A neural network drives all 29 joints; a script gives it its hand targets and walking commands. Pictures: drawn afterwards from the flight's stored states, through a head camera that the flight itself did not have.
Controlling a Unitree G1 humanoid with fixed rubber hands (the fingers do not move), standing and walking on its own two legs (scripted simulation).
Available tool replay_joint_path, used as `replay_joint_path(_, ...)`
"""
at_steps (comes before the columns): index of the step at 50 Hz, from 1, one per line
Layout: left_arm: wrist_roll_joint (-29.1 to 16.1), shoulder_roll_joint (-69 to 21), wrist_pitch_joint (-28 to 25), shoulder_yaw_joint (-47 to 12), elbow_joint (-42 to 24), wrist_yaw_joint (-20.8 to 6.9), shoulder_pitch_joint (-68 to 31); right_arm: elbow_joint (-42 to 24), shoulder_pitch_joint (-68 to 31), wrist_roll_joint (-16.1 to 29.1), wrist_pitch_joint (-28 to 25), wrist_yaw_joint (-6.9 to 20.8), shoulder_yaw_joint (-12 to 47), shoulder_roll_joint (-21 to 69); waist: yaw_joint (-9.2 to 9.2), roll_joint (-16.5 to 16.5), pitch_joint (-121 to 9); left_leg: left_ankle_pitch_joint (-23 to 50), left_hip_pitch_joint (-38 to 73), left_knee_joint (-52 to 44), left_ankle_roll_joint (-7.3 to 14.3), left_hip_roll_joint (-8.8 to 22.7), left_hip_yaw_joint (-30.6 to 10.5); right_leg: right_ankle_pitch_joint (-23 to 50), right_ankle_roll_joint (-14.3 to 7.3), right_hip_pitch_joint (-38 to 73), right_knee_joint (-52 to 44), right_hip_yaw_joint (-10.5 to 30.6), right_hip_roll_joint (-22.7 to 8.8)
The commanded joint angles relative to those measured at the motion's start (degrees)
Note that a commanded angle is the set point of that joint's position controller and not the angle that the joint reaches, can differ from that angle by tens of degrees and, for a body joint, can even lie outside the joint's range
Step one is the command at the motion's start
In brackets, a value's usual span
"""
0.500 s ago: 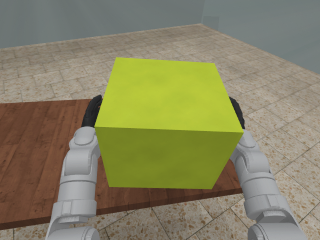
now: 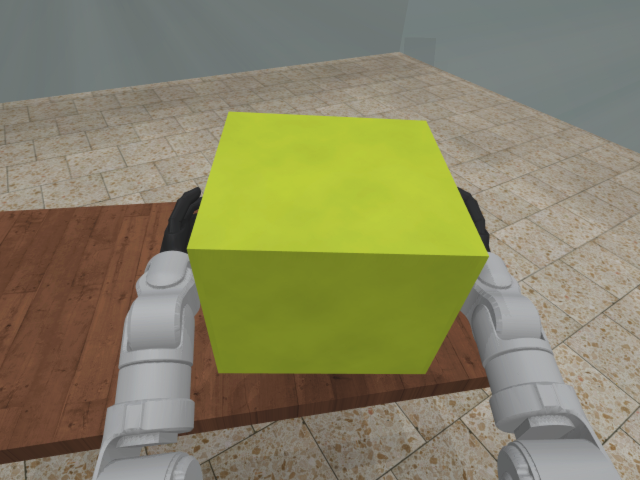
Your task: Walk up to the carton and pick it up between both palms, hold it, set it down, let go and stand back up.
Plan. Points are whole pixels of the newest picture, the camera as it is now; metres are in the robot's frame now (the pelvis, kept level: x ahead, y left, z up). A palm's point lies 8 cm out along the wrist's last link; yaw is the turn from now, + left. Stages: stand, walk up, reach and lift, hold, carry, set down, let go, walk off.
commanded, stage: hold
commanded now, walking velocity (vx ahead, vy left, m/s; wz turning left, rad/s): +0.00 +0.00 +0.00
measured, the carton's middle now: (326, 241) +0.39 +0.00 +0.14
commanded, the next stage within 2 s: none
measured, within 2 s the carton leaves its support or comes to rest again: neither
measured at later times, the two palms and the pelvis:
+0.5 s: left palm (171, 249) +0.34 +0.18 +0.17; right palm (470, 245) +0.35 -0.17 +0.17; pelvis -0.01 +0.00 +0.00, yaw +0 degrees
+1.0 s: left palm (168, 248) +0.34 +0.18 +0.17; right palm (470, 244) +0.35 -0.17 +0.18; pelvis +0.00 +0.00 +0.00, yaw +0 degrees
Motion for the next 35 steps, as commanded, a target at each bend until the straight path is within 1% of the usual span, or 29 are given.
replay_joint_path(1,-6.6,-28.6,-2.2,-30.6,-11.0,-7.9,-38.4,-21.1,-41.2,4.4,-4.3,6.2,23.4,31.0,-0.41,4.1,-23.2,14.8,12.2,0.6,-3.2,-1.1,-4.5,17.5,3.3,3.4,0.1,3.2,0.5)
replay_joint_path(2,-6.8,-28.7,-2.1,-31.1,-12.4,-7.9,-38.8,-20.9,-40.5,4.4,-4.1,6.2,23.4,31.4,-0.79,4.1,-23.3,14.9,12.8,0.5,-3.2,-1.1,-4.5,17.3,3.3,3.3,0.0,3.2,0.6)
replay_joint_path(3,-6.6,-28.7,-1.7,-31.2,-12.2,-8.0,-38.6,-20.9,-40.9,4.4,-3.8,6.3,23.5,31.3,-0.67,4.2,-23.4,14.9,12.7,0.3,-3.0,-0.9,-4.5,16.5,3.2,3.0,-0.2,3.1,0.7)
replay_joint_path(5,-7.2,-28.9,-1.5,-31.8,-12.9,-8.1,-39.4,-21.3,-40.8,4.4,-3.6,6.3,22.9,31.5,-1.22,4.3,-23.9,13.8,13.0,0.3,-3.1,-1.0,-4.6,15.6,3.1,2.3,-0.3,3.0,0.5)
replay_joint_path(6,-7.5,-29.3,-1.4,-32.2,-13.5,-8.1,-39.6,-22.5,-41.6,4.4,-3.7,6.3,22.9,31.3,-1.21,4.9,-24.4,14.6,13.0,0.6,-3.2,-0.9,-4.5,15.9,3.0,2.4,-0.2,2.9,0.6)
replay_joint_path(7,-7.5,-28.4,-1.3,-31.8,-13.2,-8.1,-39.7,-22.1,-41.0,4.2,-3.4,6.2,22.9,30.9,-1.04,4.4,-23.5,14.4,13.3,0.5,-3.1,-1.0,-4.6,16.1,3.1,2.1,-0.3,3.1,0.4)
replay_joint_path(8,-7.2,-28.5,-1.1,-31.6,-13.5,-8.1,-39.4,-23.4,-41.9,4.8,-3.3,6.1,23.6,31.4,-0.50,4.5,-23.4,13.9,12.9,0.4,-3.1,-1.2,-4.5,15.6,3.2,2.7,-0.3,3.0,0.5)
replay_joint_path(9,-6.9,-28.4,-0.8,-31.0,-12.4,-8.2,-39.4,-22.7,-42.4,4.7,-3.0,6.2,23.3,31.3,-0.54,4.4,-23.3,12.2,12.5,-0.1,-2.7,-1.1,-4.3,13.9,3.2,2.4,-0.7,2.9,0.3)
replay_joint_path(10,-6.6,-28.3,-0.4,-30.2,-11.2,-8.2,-39.2,-21.5,-42.5,4.6,-2.7,6.3,23.0,31.4,0.29,4.7,-21.3,10.9,11.6,-0.7,-2.5,-1.1,-4.1,12.5,3.1,1.9,-0.9,3.2,0.2)
replay_joint_path(12,-5.8,-28.1,0.0,-29.2,-10.2,-8.3,-39.2,-20.5,-42.9,3.8,-2.6,6.6,22.4,31.3,0.52,3.9,-20.9,8.3,10.4,-1.6,-2.1,-1.0,-3.8,9.1,3.0,2.0,-1.1,2.8,0.1)
replay_joint_path(14,-5.9,-28.1,0.5,-29.2,-10.4,-8.5,-39.6,-19.3,-42.7,3.9,-2.2,6.9,22.4,31.5,0.62,3.6,-20.7,8.9,10.5,-1.7,-2.2,-0.8,-4.0,9.5,2.7,1.6,-1.1,3.0,0.1)
replay_joint_path(15,-6.8,-28.8,0.5,-30.5,-12.3,-8.5,-39.7,-21.8,-42.8,4.7,-2.5,6.9,23.0,31.5,0.42,3.8,-23.5,10.9,11.4,-0.9,-2.5,-0.9,-4.2,11.2,2.6,2.4,-0.6,2.9,0.5)
replay_joint_path(16,-7.5,-29.1,0.5,-30.5,-12.7,-8.3,-39.5,-23.0,-43.7,5.4,-2.4,6.8,23.7,31.7,0.85,3.4,-24.5,12.5,12.4,-0.5,-2.6,-0.9,-4.2,12.4,2.7,2.4,-0.6,2.9,0.9)
replay_joint_path(18,-7.8,-28.9,0.4,-30.9,-12.7,-8.2,-40.2,-22.9,-44.2,5.5,-2.0,6.5,23.6,32.0,-0.04,3.4,-24.6,12.8,12.5,-0.1,-2.6,-0.9,-4.3,13.3,2.9,2.4,-0.6,3.0,0.8)
replay_joint_path(19,-7.5,-28.2,0.6,-30.3,-12.0,-8.4,-40.2,-21.7,-43.6,4.9,-1.5,6.3,23.3,31.7,-0.31,2.5,-23.2,11.7,11.9,-0.5,-2.4,-0.9,-4.3,12.5,3.0,2.3,-0.8,3.0,0.7)
replay_joint_path(20,-6.6,-27.8,1.0,-29.3,-10.6,-8.7,-40.0,-21.1,-43.7,4.3,-1.3,6.2,22.9,31.6,-0.34,2.8,-22.0,10.3,11.3,-0.7,-2.0,-1.0,-4.0,11.8,3.2,2.2,-1.0,3.1,0.4)
replay_joint_path(21,-6.9,-27.9,1.0,-29.7,-11.6,-8.9,-39.8,-20.9,-42.6,4.3,-1.1,6.0,22.8,31.9,-0.39,2.5,-22.6,9.8,10.8,-0.9,-2.0,-1.2,-4.0,12.0,3.4,3.0,-1.0,3.0,0.2)
replay_joint_path(23,-7.3,-28.3,1.1,-30.0,-12.6,-9.1,-41.2,-21.7,-43.6,4.8,-1.0,6.3,23.0,32.2,0.01,3.5,-22.5,8.5,10.5,-1.3,-2.0,-1.0,-4.3,9.9,3.1,2.4,-1.1,3.4,0.1)
replay_joint_path(24,-7.4,-28.4,1.0,-30.2,-12.9,-8.9,-41.1,-21.8,-43.4,4.9,-1.0,6.4,23.3,32.4,-0.02,3.2,-23.4,9.6,11.3,-1.4,-2.1,-0.9,-4.3,10.3,3.0,2.0,-1.1,3.0,0.3)
replay_joint_path(25,-7.0,-28.3,1.2,-29.5,-12.2,-8.8,-41.3,-21.4,-44.3,4.9,-0.8,6.5,23.2,32.1,0.62,3.3,-22.6,10.1,10.8,-1.2,-2.1,-1.0,-4.4,10.2,2.9,2.0,-1.2,2.9,0.2)
replay_joint_path(26,-6.5,-27.6,1.4,-28.9,-11.4,-8.9,-41.3,-20.0,-43.6,4.4,-0.5,6.5,22.6,31.9,0.13,3.5,-21.4,9.7,11.0,-1.3,-2.1,-0.8,-4.1,10.2,2.9,1.6,-1.3,3.2,0.0)
replay_joint_path(27,-6.5,-27.8,1.7,-29.4,-11.6,-9.0,-41.4,-20.5,-43.9,4.5,-0.6,6.4,22.3,31.8,0.05,3.9,-21.7,9.8,10.9,-1.3,-2.2,-1.1,-3.9,10.4,2.9,2.3,-1.2,3.1,0.0)
replay_joint_path(28,-6.3,-27.7,1.9,-29.4,-11.9,-9.1,-41.1,-20.8,-43.5,4.6,-0.6,6.3,22.6,32.0,0.03,4.2,-21.1,9.9,10.9,-1.1,-2.2,-1.2,-4.0,10.4,3.1,2.1,-1.1,3.2,-0.1)
replay_joint_path(29,-7.0,-27.9,1.9,-29.8,-13.2,-9.1,-41.1,-21.3,-43.4,4.9,-0.6,6.3,23.0,32.4,0.00,4.3,-22.6,11.4,11.5,-0.9,-2.1,-1.1,-4.0,12.2,3.0,2.7,-0.9,3.1,0.1)
replay_joint_path(31,-6.9,-27.6,2.2,-29.3,-12.8,-9.1,-40.4,-21.3,-43.3,5.6,-0.2,6.1,23.3,32.0,0.15,3.9,-22.3,11.1,12.0,-0.9,-2.3,-1.0,-4.1,11.6,3.1,2.6,-0.9,2.9,0.3)
replay_joint_path(32,-6.7,-27.8,2.3,-29.7,-13.2,-9.2,-40.2,-21.7,-42.8,5.7,-0.3,6.0,23.2,31.7,-0.27,4.9,-23.0,11.6,12.8,-0.5,-2.5,-1.1,-3.8,11.8,3.1,2.5,-0.8,2.8,0.3)
replay_joint_path(33,-6.7,-27.4,2.4,-29.8,-14.0,-9.2,-41.0,-20.9,-42.6,5.3,0.0,6.0,22.6,31.4,-0.41,5.2,-22.5,10.9,12.2,-0.8,-2.6,-1.1,-4.0,11.2,3.0,2.5,-1.0,2.8,0.2)
replay_joint_path(34,-6.7,-27.6,2.3,-29.8,-14.2,-9.2,-41.0,-21.3,-42.6,5.0,0.0,6.0,22.6,31.4,-0.68,4.6,-22.9,11.5,12.6,-0.7,-2.6,-0.9,-4.2,11.7,3.1,2.3,-0.9,2.6,0.2)
replay_joint_path(35,-7.4,-28.1,2.3,-30.8,-15.2,-9.2,-40.8,-21.7,-42.3,5.4,-0.1,6.2,22.8,31.3,-0.95,5.3,-23.6,12.3,13.3,-0.4,-3.2,-0.8,-4.2,11.5,2.7,2.0,-0.7,2.5,0.6)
